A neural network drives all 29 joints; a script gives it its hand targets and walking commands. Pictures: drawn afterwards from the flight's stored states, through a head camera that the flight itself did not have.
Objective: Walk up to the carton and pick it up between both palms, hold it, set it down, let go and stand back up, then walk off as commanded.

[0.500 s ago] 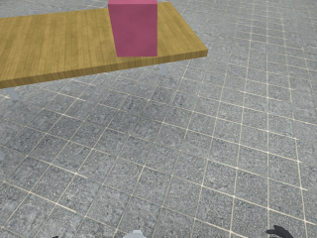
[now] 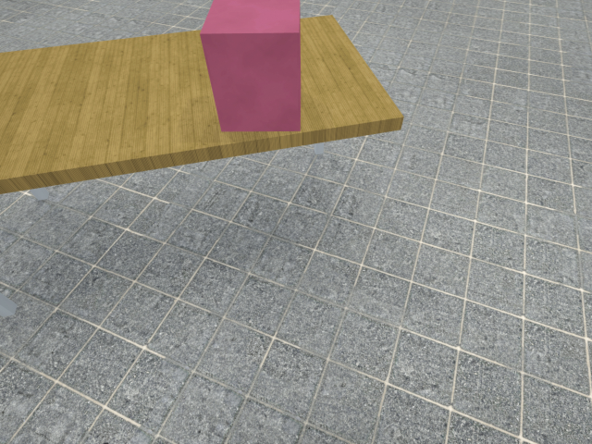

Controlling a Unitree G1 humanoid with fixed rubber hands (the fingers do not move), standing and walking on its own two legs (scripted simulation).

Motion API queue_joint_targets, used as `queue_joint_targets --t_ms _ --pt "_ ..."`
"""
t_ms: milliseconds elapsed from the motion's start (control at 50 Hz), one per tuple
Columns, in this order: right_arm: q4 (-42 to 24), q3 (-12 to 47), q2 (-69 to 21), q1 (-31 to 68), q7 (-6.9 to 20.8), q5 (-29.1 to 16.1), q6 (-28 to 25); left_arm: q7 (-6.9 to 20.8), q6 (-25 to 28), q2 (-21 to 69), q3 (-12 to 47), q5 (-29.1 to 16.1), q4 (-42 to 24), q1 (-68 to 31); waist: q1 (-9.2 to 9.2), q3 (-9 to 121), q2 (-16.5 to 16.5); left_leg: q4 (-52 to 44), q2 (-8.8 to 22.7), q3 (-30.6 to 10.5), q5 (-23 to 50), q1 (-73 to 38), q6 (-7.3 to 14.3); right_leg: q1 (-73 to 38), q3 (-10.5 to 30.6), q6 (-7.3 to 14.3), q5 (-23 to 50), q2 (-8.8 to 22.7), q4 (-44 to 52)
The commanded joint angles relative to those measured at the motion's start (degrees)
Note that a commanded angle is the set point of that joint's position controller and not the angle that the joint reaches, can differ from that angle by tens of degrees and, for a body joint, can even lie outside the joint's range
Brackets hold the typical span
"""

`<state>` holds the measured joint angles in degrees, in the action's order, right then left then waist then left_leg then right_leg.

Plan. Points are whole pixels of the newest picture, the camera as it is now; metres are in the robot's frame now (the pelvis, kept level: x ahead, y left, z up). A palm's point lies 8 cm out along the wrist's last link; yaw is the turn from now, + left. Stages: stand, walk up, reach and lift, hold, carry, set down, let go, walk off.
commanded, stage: walk up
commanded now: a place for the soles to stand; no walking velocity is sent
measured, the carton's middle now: (259, 66) +0.98 +0.10 +0.01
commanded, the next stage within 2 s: none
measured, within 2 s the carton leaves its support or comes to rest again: neither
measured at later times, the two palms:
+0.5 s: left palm out of the picture +0.15 +0.35 -0.11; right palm (482, 374) +0.24 -0.25 -0.08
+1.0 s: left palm out of the picture +0.16 +0.33 -0.10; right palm (489, 358) +0.26 -0.27 -0.09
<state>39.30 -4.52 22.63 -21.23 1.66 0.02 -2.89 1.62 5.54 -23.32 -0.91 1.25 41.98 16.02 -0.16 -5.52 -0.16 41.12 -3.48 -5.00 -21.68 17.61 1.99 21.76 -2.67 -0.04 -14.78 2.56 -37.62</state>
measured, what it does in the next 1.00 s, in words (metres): walks ahead: left foot, then right foot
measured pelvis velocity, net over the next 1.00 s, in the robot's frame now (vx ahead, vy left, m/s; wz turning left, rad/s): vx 0.13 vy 0.02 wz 0.14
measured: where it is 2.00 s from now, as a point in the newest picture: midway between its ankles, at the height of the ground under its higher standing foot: outside the picture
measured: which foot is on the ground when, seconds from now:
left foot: up 0.00-0.38, down 0.40-0.94, up 0.96-1.00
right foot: down 0.00-0.44, up 0.46-0.90, down 0.92-1.00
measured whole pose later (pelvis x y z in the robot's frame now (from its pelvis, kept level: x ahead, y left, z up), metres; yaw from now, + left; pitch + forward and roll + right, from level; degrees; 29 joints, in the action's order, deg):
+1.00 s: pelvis +0.13 +0.02 +0.00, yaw +8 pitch -2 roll +0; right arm 39.3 -3.1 22.8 -17.3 0.2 0.0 -2.3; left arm 0.3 3.1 -23.1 -0.9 1.9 43.9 17.2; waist -0.1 -5.4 0.2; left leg 44.3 -3.4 -2.0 -18.9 24.3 1.6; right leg 20.1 -3.4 0.0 -18.1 2.2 -40.8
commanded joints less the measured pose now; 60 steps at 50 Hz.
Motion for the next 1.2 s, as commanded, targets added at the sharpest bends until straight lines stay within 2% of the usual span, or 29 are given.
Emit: queue_joint_targets --t_ms 0,60,100,220,300,320,340,360,380,400,420,440,480,540,620,740,820,840,860,880,900,920,940,960,1060,1120,1140,1160,1180 --pt "-3.65 -1.71 13.16 -0.1 -0.57 0.1 -0.76 -2.47 2.16 -19.15 -9.19 -0.24 -1.75 10.57 -4.6 11.84 3.49 25.41 1.83 -4.73 -5.79 28.17 0.07 -33.21 30.92 12.26 2.06 24.44 15.91" --pt "-2.26 -1.87 12.71 0.13 -0.1 -0.13 -0.89 -2.18 2.0 -14.78 -7.57 -0.45 -3.55 6.82 -3.0 6.24 5.91 23.28 4.01 -1.68 -1.41 24.9 -1.07 -22.97 13.73 9.47 16.52 16.23 14.93" --pt "-3.21 -1.6 10.87 2.62 0.37 -0.53 -0.86 -1.82 1.77 -14.74 -7.24 -0.4 -2.75 8.2 -3.56 3.98 9.56 20.33 3.33 -0.66 0.76 24.41 -1.23 -20.91 8.71 9.96 24.95 13.49 13.79" --pt "-2.91 -1.28 9.49 5.37 1.36 -0.34 -1.11 -1.31 0.75 -16.73 -8.14 -0.33 -4.3 5.73 -4.28 6.5 11.72 8.81 4.4 5.51 6.73 21.48 -1.11 -20.22 4.88 12.85 16.65 15.16 11.95" --pt "-3.17 -1.53 9.14 7.35 1.64 0.64 -1.65 -0.81 0.27 -16.54 -7.65 -0.5 -5.41 4.63 -4.3 6.92 12.24 -0.88 5.97 9.16 8.89 13.21 -0.02 -16.16 3.81 11.64 14.73 16.64 8.7" --pt "-1.81 -1.9 9.73 3.38 1.15 0.71 -2.03 -0.79 -0.06 -16.76 -7.0 -0.1 -6.18 1.81 -1.69 9.04 11.73 -4.0 4.83 9.27 10.09 5.55 0.91 -11.62 2.84 10.55 14.94 16.61 5.4" --pt "-0.15 -2.63 10.75 -1.07 0.48 1.06 -2.35 -0.88 -0.18 -15.71 -6.39 -0.06 -6.29 0.23 1.25 11.1 6.26 -7.08 3.35 9.55 14.79 -2.33 1.56 -9.53 0.59 8.47 18.56 15.38 -1.55" --pt "1.99 -3.32 11.79 -6.33 -0.43 1.49 -2.6 -0.94 -0.54 -13.22 -5.55 -0.44 -6.08 2.71 3.11 14.88 -0.29 -10.2 0.8 7.65 13.55 -8.42 2.83 -8.42 -3.1 6.14 16.21 10.81 -14.49" --pt "1.51 -4.25 13.88 -8.41 -0.94 2.01 -2.91 -1.11 -0.75 -9.49 -4.28 -1.03 -6.5 5.01 4.46 17.07 -8.72 -11.2 5.17 -2.77 9.23 -16.27 5.51 -0.55 -1.82 4.42 9.77 8.87 -22.17" --pt "-0.35 -5.05 19.12 -6.72 -1.6 2.39 -2.91 -0.94 -0.97 -6.44 -3.88 -2.06 -6.99 6.48 2.99 16.9 -18.0 -16.43 16.8 -27.41 7.22 -20.55 8.78 10.91 -1.31 1.33 -16.21 1.36 -30.41" --pt "-1.54 -5.23 19.74 -5.2 -1.66 0.99 -2.41 -1.26 -2.03 -13.12 -5.72 -1.61 -6.15 5.18 3.75 16.26 -8.2 -22.6 21.61 -41.35 -1.07 -19.86 12.19 15.17 2.35 1.38 -20.75 -2.27 -31.11" --pt "-1.65 -4.94 18.43 -3.93 -1.64 0.4 -2.17 -1.54 -2.48 -15.74 -5.72 -0.79 -5.98 2.85 3.97 12.43 -5.59 -23.49 22.79 -40.73 -4.89 -14.91 14.89 16.84 4.22 1.69 -21.87 0.27 -33.76" --pt "-1.26 -4.95 17.56 -2.11 -2.41 0.56 -2.04 -1.34 -2.93 -14.36 -5.28 -0.51 -4.06 1.42 1.72 1.45 -4.06 -24.71 18.79 -32.76 -2.44 -3.5 7.35 15.49 5.67 2.36 -14.68 3.16 -32.32" --pt "-1.46 -4.0 15.19 2.52 -2.11 0.89 -2.41 -0.55 -3.5 -13.45 -5.73 -0.87 -2.24 5.57 -0.09 -3.36 -5.76 -27.89 13.54 -22.42 -10.06 5.93 3.09 8.55 5.45 1.92 -7.74 4.21 -25.13" --pt "-1.78 -3.76 15.73 -1.35 -2.26 0.97 -2.68 -0.38 -4.36 -12.86 -6.07 -0.15 -1.92 2.15 0.93 -2.41 -3.56 -27.64 12.78 -23.31 -12.84 3.82 3.18 8.71 5.32 2.01 -5.38 2.44 -22.86" --pt "-2.16 -3.9 15.63 -1.04 -1.82 1.74 -1.0 -1.11 -3.95 -12.36 -5.6 0.02 -1.69 1.61 2.88 2.89 -6.47 -23.29 13.47 -21.75 -11.91 -3.05 7.44 7.13 3.61 1.34 -14.8 0.82 -11.8" --pt "-3.13 -2.89 14.45 3.05 -1.59 2.06 0.17 -2.14 -2.2 -10.34 -4.93 -0.53 -0.72 4.69 0.83 6.8 -7.12 -15.24 12.67 -15.48 3.26 -0.1 9.59 -3.05 1.12 1.99 -12.26 -0.07 1.37" --pt "-3.61 -2.67 13.47 3.91 -1.61 1.58 0.44 -2.47 -1.51 -9.84 -4.87 -0.51 0.17 6.8 -1.25 8.19 -3.05 -10.3 11.61 -13.33 7.78 1.86 8.6 -8.4 -0.1 2.57 -6.52 -1.14 10.28" --pt "-3.69 -1.91 11.21 5.37 -1.66 0.96 0.71 -2.81 -0.89 -10.41 -5.13 -0.17 0.76 6.55 -2.02 9.1 -1.73 -4.87 8.98 -8.87 12.9 4.22 5.82 -12.7 2.79 3.07 0.57 0.85 13.47" --pt "-3.96 -0.36 7.36 5.91 -1.52 0.2 0.45 -3.12 -0.14 -13.36 -5.56 1.03 0.29 8.6 -3.49 12.46 3.13 2.9 5.47 -5.89 11.77 8.85 2.11 -17.71 14.85 5.52 -1.55 9.06 16.47" --pt "-4.0 0.54 5.52 5.34 -1.7 -0.1 0.18 -3.28 0.13 -16.64 -6.27 1.28 -0.81 4.45 -2.16 10.34 10.1 7.59 -0.75 -0.48 4.2 15.51 -1.28 -19.02 24.52 8.58 2.24 17.58 18.43" --pt "-2.82 -0.35 8.22 4.65 -1.83 0.81 0.68 -3.2 -0.09 -17.23 -6.82 1.18 -1.72 2.14 -1.64 10.99 6.87 10.94 -0.43 -1.26 -8.06 15.42 -1.49 -15.96 27.56 12.51 -1.76 21.77 17.28" --pt "-1.29 -1.18 11.22 3.22 -1.93 0.71 1.2 -3.13 -0.39 -17.52 -6.6 0.86 -2.38 -0.38 -0.87 8.73 4.79 15.48 2.36 -2.32 -10.23 11.53 -0.57 -9.39 27.05 16.0 -3.02 24.19 15.87" --pt "-1.26 -1.39 12.29 3.14 -1.84 0.92 1.37 -3.09 -0.45 -17.09 -6.1 0.39 -2.52 -0.27 -0.71 5.06 2.66 14.23 2.43 -2.17 -11.07 11.51 -0.61 -5.03 24.1 15.0 -2.54 22.8 15.43" --pt "0.33 -0.16 8.86 3.46 -1.29 0.39 0.19 -2.33 -1.15 -14.86 -5.02 0.46 -2.58 -3.22 0.23 4.22 9.44 1.12 3.17 4.98 -4.77 4.28 -0.45 -2.25 9.88 10.04 9.83 13.11 9.05" --pt "1.92 -1.0 10.39 1.44 -2.13 0.93 -1.2 -1.58 -2.28 -12.92 -4.68 -0.26 -2.89 -4.89 0.87 7.87 11.83 -5.64 2.58 5.37 8.7 -6.57 0.15 1.46 3.53 6.59 6.36 8.25 1.93" --pt "2.14 -1.6 11.24 0.42 -2.37 1.08 -1.39 -1.49 -2.32 -11.71 -4.09 -0.32 -3.23 -5.84 1.95 7.84 11.06 -5.44 3.84 1.2 10.85 -9.1 1.43 4.66 3.39 5.62 4.13 7.13 0.28" --pt "2.07 -1.83 13.71 1.55 -2.9 1.54 -1.67 -1.41 -2.59 -10.98 -4.15 -0.68 -4.21 -5.08 0.76 7.73 4.19 -7.77 8.2 -6.57 11.91 -8.75 3.13 6.24 3.9 4.77 0.93 6.48 -3.68" --pt "1.15 -2.31 16.21 3.38 -3.1 1.75 -1.78 -1.42 -2.98 -9.43 -3.67 -1.07 -4.04 -4.51 0.14 6.8 -2.55 -13.12 14.9 -20.94 3.52 -4.8 7.01 8.56 2.12 2.81 -8.92 2.07 -9.26"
